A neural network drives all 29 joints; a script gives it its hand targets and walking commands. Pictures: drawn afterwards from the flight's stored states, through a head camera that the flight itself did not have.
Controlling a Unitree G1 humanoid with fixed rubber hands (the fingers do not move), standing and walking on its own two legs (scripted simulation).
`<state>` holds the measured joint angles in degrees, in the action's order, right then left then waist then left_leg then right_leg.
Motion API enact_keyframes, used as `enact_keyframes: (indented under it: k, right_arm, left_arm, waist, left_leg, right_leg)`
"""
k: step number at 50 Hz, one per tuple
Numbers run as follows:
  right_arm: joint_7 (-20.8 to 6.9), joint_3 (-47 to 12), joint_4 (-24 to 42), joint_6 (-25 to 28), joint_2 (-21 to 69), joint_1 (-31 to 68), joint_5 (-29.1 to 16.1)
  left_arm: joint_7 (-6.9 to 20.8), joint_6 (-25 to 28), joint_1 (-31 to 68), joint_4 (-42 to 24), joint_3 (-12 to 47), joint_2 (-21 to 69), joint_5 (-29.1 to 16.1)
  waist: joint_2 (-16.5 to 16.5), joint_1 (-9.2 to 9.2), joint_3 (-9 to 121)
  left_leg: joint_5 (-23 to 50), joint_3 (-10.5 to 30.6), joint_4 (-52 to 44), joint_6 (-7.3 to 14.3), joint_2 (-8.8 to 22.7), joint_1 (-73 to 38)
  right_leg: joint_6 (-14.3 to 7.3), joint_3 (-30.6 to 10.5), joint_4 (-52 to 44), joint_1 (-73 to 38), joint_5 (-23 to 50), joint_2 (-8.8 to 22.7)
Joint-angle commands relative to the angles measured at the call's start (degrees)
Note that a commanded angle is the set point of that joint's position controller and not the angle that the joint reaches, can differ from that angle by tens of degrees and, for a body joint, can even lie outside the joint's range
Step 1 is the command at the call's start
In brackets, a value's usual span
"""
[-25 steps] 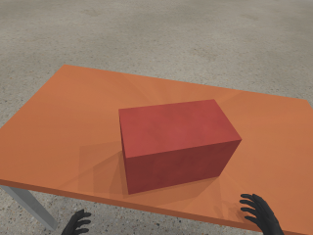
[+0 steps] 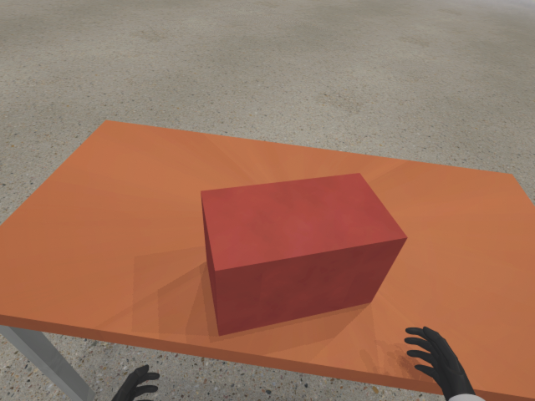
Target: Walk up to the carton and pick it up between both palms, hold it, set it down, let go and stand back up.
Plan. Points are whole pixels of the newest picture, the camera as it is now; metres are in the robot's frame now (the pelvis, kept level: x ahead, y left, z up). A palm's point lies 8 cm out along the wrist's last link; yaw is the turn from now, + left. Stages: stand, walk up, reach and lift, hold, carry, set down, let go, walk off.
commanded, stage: let go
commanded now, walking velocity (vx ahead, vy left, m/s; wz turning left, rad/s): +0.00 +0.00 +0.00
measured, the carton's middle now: (292, 251) +0.40 -0.05 +0.01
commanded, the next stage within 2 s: stand in 0.12 s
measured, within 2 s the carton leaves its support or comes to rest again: neither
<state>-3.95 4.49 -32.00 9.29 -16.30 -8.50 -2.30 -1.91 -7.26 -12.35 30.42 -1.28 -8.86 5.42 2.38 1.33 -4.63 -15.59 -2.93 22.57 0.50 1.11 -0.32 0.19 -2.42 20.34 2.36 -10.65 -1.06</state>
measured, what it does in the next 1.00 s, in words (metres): stands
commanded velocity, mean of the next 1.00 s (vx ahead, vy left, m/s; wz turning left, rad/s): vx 0.00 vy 0.00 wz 0.00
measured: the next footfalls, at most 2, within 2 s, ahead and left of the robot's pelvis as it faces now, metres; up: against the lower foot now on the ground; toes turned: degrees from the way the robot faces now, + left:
none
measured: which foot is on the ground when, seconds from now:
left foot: down 0.00-1.00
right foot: down 0.00-1.00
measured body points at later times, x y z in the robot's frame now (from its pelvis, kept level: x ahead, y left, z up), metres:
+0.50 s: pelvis -0.02 +0.00 -0.01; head -0.03 +0.00 +0.44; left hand +0.09 +0.31 -0.10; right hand +0.20 -0.27 -0.02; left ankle -0.03 +0.11 -0.74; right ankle +0.02 -0.13 -0.74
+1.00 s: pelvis -0.02 +0.01 +0.00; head -0.03 +0.01 +0.45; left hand +0.09 +0.32 -0.12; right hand +0.21 -0.27 -0.02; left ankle -0.03 +0.11 -0.74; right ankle +0.02 -0.13 -0.74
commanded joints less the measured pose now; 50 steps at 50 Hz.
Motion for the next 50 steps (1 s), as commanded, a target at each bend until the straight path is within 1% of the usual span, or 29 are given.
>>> enact_keyframes:
  k: [1, 2, 6, 7, 8, 9, 10, 12, 13, 15, 16, 18, 20, 22, 25, 26, 28, 29, 31, 34, 36, 37, 39, 41, 43, 45, 47, 48, 50]
  right_arm:
    - [-1.56, -4.77, -4.69, -4.87, 0.36, -0.51, 1.24]
    - [-1.46, -4.65, -4.81, -5.11, 0.59, -0.33, 1.76]
    - [-1.28, -4.60, -4.38, -5.16, 0.18, 0.24, 1.63]
    - [2.14, 1.50, 1.02, -6.20, -16.07, -2.08, 5.34]
    - [3.74, 1.46, 1.76, -6.61, -15.70, -3.69, 4.39]
    - [4.22, 1.05, 2.52, -6.82, -15.20, -3.51, 4.58]
    - [4.53, 0.67, 4.19, -6.70, -14.56, -2.31, 4.58]
    - [4.61, -0.14, 4.17, -6.51, -14.92, -2.18, 4.59]
    - [4.74, -0.62, 4.16, -6.34, -14.16, -3.83, 4.45]
    - [4.92, -0.59, 3.84, -6.41, -15.73, -4.44, 4.71]
    - [4.88, -0.99, 4.28, -6.36, -15.24, -3.39, 4.51]
    - [4.66, -0.69, 4.45, -6.25, -16.65, -3.81, 4.51]
    - [4.29, -1.16, 3.51, -5.87, -16.51, -4.16, 4.25]
    - [4.34, -1.10, 3.01, -5.87, -17.49, -3.64, 4.13]
    - [4.42, -0.88, 2.26, -5.94, -18.30, -2.81, 4.06]
    - [4.39, -1.48, 1.33, -6.14, -17.41, -3.12, 3.70]
    - [4.64, -1.40, 0.67, -6.30, -17.82, -3.48, 3.92]
    - [4.60, -1.35, 0.72, -6.09, -18.40, -2.55, 4.00]
    - [4.62, -1.53, -0.10, -6.17, -18.59, -2.34, 3.66]
    - [4.78, -1.85, -1.28, -6.24, -17.65, -2.84, 3.45]
    - [4.71, -1.86, -1.82, -6.22, -18.10, -1.30, 3.76]
    - [4.73, -1.74, -1.75, -6.07, -18.26, -0.37, 3.52]
    - [4.78, -1.72, -2.68, -6.18, -18.27, -0.93, 3.42]
    - [4.50, -1.47, -2.48, -6.09, -18.01, -0.02, 3.29]
    - [4.63, -1.61, -3.41, -6.21, -18.79, -0.12, 3.41]
    - [4.63, -1.47, -3.64, -6.07, -17.95, 0.03, 3.51]
    - [4.84, -1.30, -3.88, -6.30, -19.02, 0.62, 3.33]
    - [4.71, -1.30, -4.11, -6.27, -18.56, 0.81, 3.30]
    - [4.78, -1.32, -4.87, -6.50, -18.61, 0.33, 3.20]
  left_arm:
    - [-0.10, 1.50, 4.65, -6.34, -1.28, -3.10, 0.44]
    - [-0.04, 1.60, 4.75, -5.96, -1.14, -3.41, 0.07]
    - [-0.04, 1.87, 5.09, -5.88, -1.11, -3.21, 0.20]
    - [0.32, 4.78, 2.91, -1.25, -6.12, -19.22, -2.99]
    - [0.63, 5.79, 2.30, 0.27, -6.37, -19.29, -3.79]
    - [1.06, 6.54, 2.45, 2.02, -5.62, -17.63, -4.10]
    - [1.52, 6.86, 3.99, 3.13, -4.46, -15.60, -3.74]
    - [2.40, 7.51, 4.95, 5.05, -3.91, -15.20, -3.53]
    - [2.94, 7.69, 6.24, 6.21, -3.86, -16.29, -3.26]
    - [3.52, 8.09, 5.18, 8.75, -3.74, -17.02, -3.54]
    - [3.63, 8.33, 5.60, 9.77, -3.61, -17.68, -3.20]
    - [3.81, 8.68, 6.41, 10.52, -3.67, -18.62, -3.34]
    - [4.14, 8.82, 7.89, 11.85, -3.19, -19.31, -3.62]
    - [4.17, 9.07, 6.12, 13.99, -3.25, -20.96, -4.00]
    - [4.14, 9.02, 6.36, 15.80, -3.10, -22.11, -4.20]
    - [4.14, 9.02, 6.30, 16.79, -2.75, -22.16, -3.91]
    - [3.91, 8.77, 7.54, 17.58, -2.88, -23.40, -4.06]
    - [4.13, 8.81, 6.34, 17.86, -2.44, -22.07, -4.26]
    - [3.77, 8.68, 6.69, 19.42, -2.47, -23.55, -4.19]
    - [3.82, 8.99, 7.19, 20.57, -2.35, -23.69, -4.53]
    - [4.01, 8.95, 6.87, 21.08, -1.88, -23.20, -4.64]
    - [4.02, 8.93, 6.49, 21.33, -1.85, -23.09, -4.46]
    - [3.97, 8.98, 7.35, 21.43, -1.92, -24.00, -4.54]
    - [3.95, 8.73, 7.70, 21.89, -1.74, -23.80, -4.63]
    - [4.07, 8.83, 7.84, 22.11, -1.81, -23.42, -5.02]
    - [3.92, 8.67, 8.11, 22.55, -2.02, -24.17, -4.45]
    - [3.97, 8.73, 7.62, 22.89, -1.67, -23.43, -5.09]
    - [3.90, 8.69, 7.38, 23.53, -1.54, -23.07, -5.04]
    - [3.83, 8.53, 7.97, 23.23, -1.64, -23.78, -4.73]
  waist:
    - [-10.81, -1.67, -4.83]
    - [-9.63, -1.31, -4.74]
    - [-9.11, -1.38, -4.46]
    - [-4.83, -1.40, -0.12]
    - [-4.65, -1.02, 2.00]
    - [-6.55, -1.43, 3.08]
    - [-5.73, -1.00, 3.30]
    - [-8.13, -1.93, 2.74]
    - [-6.28, -1.05, 1.18]
    - [-7.16, -1.70, 0.89]
    - [-4.80, -1.39, 0.42]
    - [-6.29, -1.67, 1.90]
    - [-6.21, -0.87, 0.33]
    - [-7.53, -1.48, 2.90]
    - [-5.99, -2.29, 2.86]
    - [-7.24, -1.64, 1.81]
    - [-5.78, -1.06, 1.19]
    - [-7.39, -1.64, 2.12]
    - [-8.58, -1.35, 1.19]
    - [-7.95, -0.70, 0.99]
    - [-7.12, -1.79, 2.34]
    - [-8.41, -1.77, 1.72]
    - [-8.05, -1.50, 2.66]
    - [-8.31, -1.21, 1.03]
    - [-9.27, -1.80, 1.90]
    - [-7.48, -1.28, 2.47]
    - [-8.36, -1.82, 1.51]
    - [-7.12, -2.07, 3.09]
    - [-8.06, -1.54, 2.54]
  left_leg:
    - [1.31, 0.01, -7.76, -2.10, -0.23, 11.46]
    - [1.46, 0.19, -7.45, -1.95, -0.21, 11.06]
    - [0.72, -0.09, -7.53, -1.76, -0.20, 11.58]
    - [10.47, 4.47, -1.04, -0.26, 3.34, 9.41]
    - [11.95, 5.17, -0.25, 0.62, 4.76, 5.73]
    - [10.78, 5.24, 0.90, 1.09, 5.04, 6.99]
    - [8.45, 5.31, 0.44, 1.14, 5.13, 6.96]
    - [2.14, 5.77, -0.56, 1.24, 5.20, 10.26]
    - [1.10, 6.25, -0.81, 1.36, 5.42, 11.25]
    - [-0.46, 6.70, -1.02, 2.27, 5.95, 12.07]
    - [-1.73, 7.31, -1.72, 2.44, 6.34, 12.01]
    - [-6.56, 7.13, -1.74, 2.03, 5.62, 12.97]
    - [-5.52, 7.35, -2.10, 1.87, 5.64, 13.78]
    - [-2.27, 7.95, -2.86, 2.25, 6.22, 12.35]
    - [0.65, 7.96, -2.30, 2.17, 6.23, 11.79]
    - [-1.49, 8.00, -2.97, 2.20, 6.05, 12.42]
    - [-0.54, 7.63, -3.10, 2.04, 5.98, 12.52]
    - [-0.89, 8.06, -3.16, 2.17, 6.40, 10.49]
    - [-2.22, 8.39, -3.75, 1.94, 6.33, 12.19]
    - [-1.22, 8.00, -4.45, 1.88, 6.07, 12.98]
    - [-0.35, 8.67, -4.41, 1.85, 6.25, 12.24]
    - [0.72, 8.35, -4.23, 1.66, 6.28, 12.12]
    - [1.98, 8.14, -4.02, 1.70, 6.04, 11.21]
    - [-0.55, 8.34, -4.49, 1.87, 6.07, 12.39]
    - [1.15, 7.92, -4.75, 1.91, 6.20, 11.64]
    - [3.24, 7.99, -4.44, 1.66, 6.04, 10.14]
    - [4.51, 8.14, -4.41, 1.95, 6.57, 10.48]
    - [2.44, 8.07, -4.83, 1.86, 6.37, 10.57]
    - [2.48, 7.48, -4.88, 1.39, 5.81, 10.77]
  right_leg:
    - [-3.46, 2.73, -0.80, -3.72, 4.66, -0.96]
    - [-3.49, 2.65, -1.22, -2.98, 3.94, -0.34]
    - [-3.41, 2.85, -0.85, -4.07, 3.17, -0.82]
    - [-2.46, -3.52, 1.36, 6.21, 9.99, 5.62]
    - [-2.12, -3.13, 2.09, 8.40, 9.79, 5.42]
    - [-1.99, -4.06, 2.08, 8.62, 7.01, 5.41]
    - [-2.08, -4.04, 2.31, 9.90, 5.32, 5.08]
    - [-2.20, -5.07, 1.11, 9.68, 1.39, 4.97]
    - [-2.19, -5.16, 1.39, 11.02, -0.33, 4.74]
    - [-1.97, -4.97, 1.41, 11.57, -1.06, 4.56]
    - [-2.22, -4.83, 1.51, 12.34, -1.45, 4.19]
    - [-2.12, -5.82, 0.70, 12.44, -5.42, 4.34]
    - [-2.46, -5.79, 1.04, 12.84, -3.60, 4.55]
    - [-2.43, -5.45, 1.98, 11.52, -1.40, 4.50]
    - [-2.35, -5.36, 2.01, 12.12, -1.44, 4.18]
    - [-2.34, -6.09, 1.84, 12.29, -1.61, 4.38]
    - [-2.14, -6.05, 2.04, 12.61, -1.60, 4.13]
    - [-2.06, -5.45, 1.84, 13.23, -1.42, 4.21]
    - [-2.05, -5.88, 1.94, 11.99, -0.44, 4.38]
    - [-1.82, -6.15, 1.71, 11.06, 0.50, 4.46]
    - [-1.86, -5.10, 2.09, 10.23, 0.33, 4.33]
    - [-1.86, -5.42, 2.05, 10.89, 0.52, 4.42]
    - [-1.91, -6.01, 2.18, 10.83, 1.52, 4.45]
    - [-1.84, -5.89, 1.51, 11.16, 0.60, 4.42]
    - [-1.87, -6.10, 1.48, 10.38, 1.43, 4.98]
    - [-2.04, -5.48, 1.40, 10.04, 4.01, 4.70]
    - [-1.77, -5.76, 1.11, 10.53, 3.76, 5.05]
    - [-1.72, -5.63, 1.14, 9.32, 3.13, 4.79]
    - [-1.72, -5.88, 1.49, 9.44, 3.42, 4.95]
